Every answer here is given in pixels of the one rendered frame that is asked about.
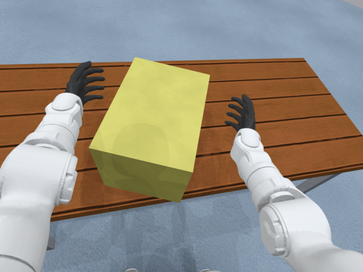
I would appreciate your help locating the robot left upper arm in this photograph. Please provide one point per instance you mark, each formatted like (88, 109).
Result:
(37, 180)

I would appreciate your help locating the robot left hand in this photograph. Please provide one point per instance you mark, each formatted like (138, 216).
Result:
(78, 81)

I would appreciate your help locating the table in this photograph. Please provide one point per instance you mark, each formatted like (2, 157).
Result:
(302, 127)

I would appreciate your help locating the left robot forearm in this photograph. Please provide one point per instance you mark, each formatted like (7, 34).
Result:
(58, 130)

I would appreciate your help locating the right robot forearm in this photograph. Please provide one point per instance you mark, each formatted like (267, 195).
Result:
(261, 176)

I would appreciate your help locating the carton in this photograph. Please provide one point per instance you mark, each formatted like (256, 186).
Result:
(147, 141)

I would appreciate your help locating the robot right hand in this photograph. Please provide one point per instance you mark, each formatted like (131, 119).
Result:
(247, 118)

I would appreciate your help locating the robot right upper arm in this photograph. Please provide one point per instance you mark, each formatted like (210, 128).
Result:
(297, 231)

